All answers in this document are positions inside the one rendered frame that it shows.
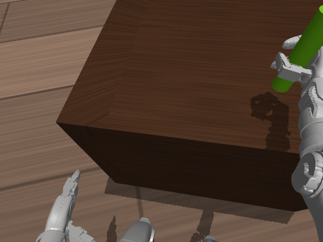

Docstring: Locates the left robot hand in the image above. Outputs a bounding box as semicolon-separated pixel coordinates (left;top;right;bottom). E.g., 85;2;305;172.
44;170;97;242

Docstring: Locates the right robot hand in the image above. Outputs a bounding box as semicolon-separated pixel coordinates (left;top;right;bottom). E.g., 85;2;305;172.
270;35;323;88

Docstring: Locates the left robot arm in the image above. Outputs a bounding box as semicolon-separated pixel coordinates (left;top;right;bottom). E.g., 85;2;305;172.
36;230;67;242

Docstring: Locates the right robot arm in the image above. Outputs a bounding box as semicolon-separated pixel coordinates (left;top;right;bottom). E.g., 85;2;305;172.
291;77;323;242

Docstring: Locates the can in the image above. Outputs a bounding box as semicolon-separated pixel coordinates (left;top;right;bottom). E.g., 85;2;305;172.
272;5;323;92

